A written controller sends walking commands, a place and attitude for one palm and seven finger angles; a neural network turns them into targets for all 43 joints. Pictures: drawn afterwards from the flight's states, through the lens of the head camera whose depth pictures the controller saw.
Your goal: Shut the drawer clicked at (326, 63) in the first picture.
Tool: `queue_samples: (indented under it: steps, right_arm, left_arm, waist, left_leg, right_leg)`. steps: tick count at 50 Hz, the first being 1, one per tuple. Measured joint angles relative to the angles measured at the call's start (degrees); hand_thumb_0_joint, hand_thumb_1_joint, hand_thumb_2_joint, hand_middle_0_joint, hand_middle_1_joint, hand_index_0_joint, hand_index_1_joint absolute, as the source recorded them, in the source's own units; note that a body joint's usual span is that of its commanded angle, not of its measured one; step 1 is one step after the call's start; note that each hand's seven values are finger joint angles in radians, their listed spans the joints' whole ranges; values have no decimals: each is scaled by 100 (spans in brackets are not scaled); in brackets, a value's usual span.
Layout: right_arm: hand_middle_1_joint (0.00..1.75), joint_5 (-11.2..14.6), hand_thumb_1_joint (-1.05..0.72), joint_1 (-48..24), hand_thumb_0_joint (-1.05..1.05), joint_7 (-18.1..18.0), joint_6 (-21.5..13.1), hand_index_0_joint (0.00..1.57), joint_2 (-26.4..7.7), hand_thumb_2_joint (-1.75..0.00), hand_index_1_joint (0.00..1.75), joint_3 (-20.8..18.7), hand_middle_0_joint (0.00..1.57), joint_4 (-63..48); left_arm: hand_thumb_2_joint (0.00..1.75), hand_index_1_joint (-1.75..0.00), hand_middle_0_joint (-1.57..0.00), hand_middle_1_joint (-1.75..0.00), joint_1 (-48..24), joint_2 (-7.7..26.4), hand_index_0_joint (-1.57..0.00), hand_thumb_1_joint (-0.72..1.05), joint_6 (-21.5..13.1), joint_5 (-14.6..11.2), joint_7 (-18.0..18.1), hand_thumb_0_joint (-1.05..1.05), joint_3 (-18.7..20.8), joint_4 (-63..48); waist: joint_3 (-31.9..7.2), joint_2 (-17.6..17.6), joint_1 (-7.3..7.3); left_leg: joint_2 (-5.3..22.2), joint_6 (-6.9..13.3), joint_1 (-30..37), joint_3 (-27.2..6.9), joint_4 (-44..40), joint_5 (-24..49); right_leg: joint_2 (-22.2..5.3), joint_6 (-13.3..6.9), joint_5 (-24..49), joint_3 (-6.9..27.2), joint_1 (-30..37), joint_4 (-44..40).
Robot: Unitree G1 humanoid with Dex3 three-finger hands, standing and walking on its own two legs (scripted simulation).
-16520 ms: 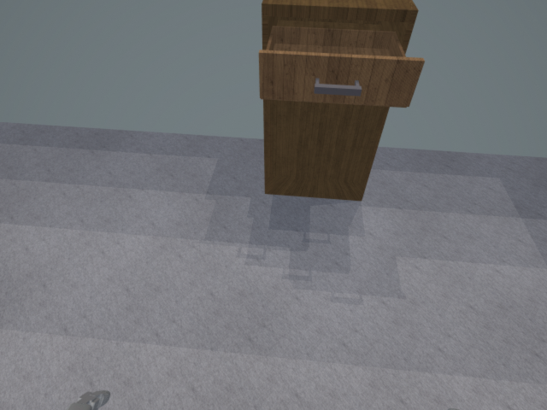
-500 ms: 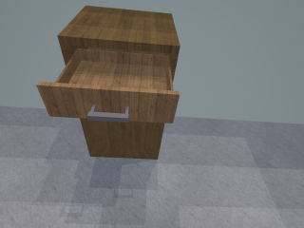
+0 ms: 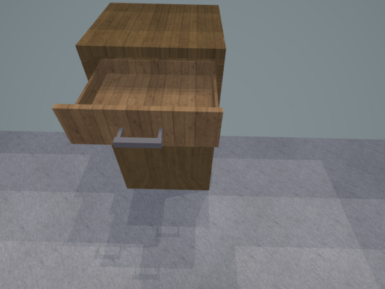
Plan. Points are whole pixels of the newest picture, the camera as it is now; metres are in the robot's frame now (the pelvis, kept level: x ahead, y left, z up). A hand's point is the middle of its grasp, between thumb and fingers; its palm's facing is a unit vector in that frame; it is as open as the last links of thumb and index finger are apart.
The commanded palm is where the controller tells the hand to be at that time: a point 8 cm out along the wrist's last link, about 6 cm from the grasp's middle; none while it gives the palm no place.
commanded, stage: come to a stop and stand still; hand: left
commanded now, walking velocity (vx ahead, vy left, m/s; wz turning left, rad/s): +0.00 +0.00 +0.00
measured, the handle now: (139, 137) +0.50 +0.17 +0.01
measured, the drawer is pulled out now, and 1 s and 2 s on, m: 0.28 0.28 0.28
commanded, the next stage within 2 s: look again from close up in 0.26 s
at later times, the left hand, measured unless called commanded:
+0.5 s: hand out of the picture +0.00 +0.15 -0.18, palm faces +0.02 -0.99 -0.15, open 7.4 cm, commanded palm none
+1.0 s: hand out of the picture +0.02 +0.16 -0.18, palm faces +0.02 -0.98 -0.17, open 7.4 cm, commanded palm none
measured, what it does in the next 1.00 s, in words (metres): stands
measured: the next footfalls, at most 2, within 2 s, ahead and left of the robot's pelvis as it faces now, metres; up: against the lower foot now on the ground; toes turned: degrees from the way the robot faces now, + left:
right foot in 1.68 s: +0.25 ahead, -0.18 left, +0.00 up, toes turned -5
left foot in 2.00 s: +0.31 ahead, +0.04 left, +0.00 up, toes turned +7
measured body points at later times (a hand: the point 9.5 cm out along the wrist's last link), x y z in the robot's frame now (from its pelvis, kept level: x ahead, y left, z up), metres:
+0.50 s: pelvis +0.02 -0.01 +0.00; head +0.03 +0.00 +0.45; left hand +0.00 +0.20 -0.16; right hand +0.01 -0.22 -0.16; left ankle +0.06 +0.09 -0.74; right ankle -0.02 -0.11 -0.74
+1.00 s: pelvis +0.03 +0.00 +0.00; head +0.05 +0.01 +0.45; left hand +0.02 +0.21 -0.16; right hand +0.04 -0.22 -0.16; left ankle +0.06 +0.09 -0.74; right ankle -0.02 -0.11 -0.74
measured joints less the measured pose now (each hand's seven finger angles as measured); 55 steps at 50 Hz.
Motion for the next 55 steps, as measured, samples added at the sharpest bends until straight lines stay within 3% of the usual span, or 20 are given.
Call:
queue_samples:
  steps: [13,38,55]
  right_arm:
    - [30,26,-91,-175,1,-27,-37,20,2,-89,30,61,20,101]
    - [30,11,-92,-223,1,-56,-106,20,18,-89,30,123,20,238]
    - [30,-38,-91,-117,1,-1,-56,20,18,-89,30,86,20,227]
  left_arm:
    - [90,-30,-20,-30,223,-92,-20,91,-81,-4,-29,0,-95,173]
    - [90,-30,-20,-30,-188,122,-20,91,-105,-8,13,0,-41,7]
    - [90,-30,-20,-30,101,159,-20,91,-29,54,-79,0,42,111]
  waist:
    - [83,-137,103]
    - [37,-169,73]
    - [-81,-234,109]
  left_leg:
    - [71,-70,-22,-50,-48,-5]
    - [-15,-20,194,5,-71,-204]
    - [-87,22,165,33,236,-515]
  right_leg:
    - [76,-67,50,-36,26,-150]
    - [-14,-17,-121,22,254,-213]
    - [-83,-22,-449,38,223,117]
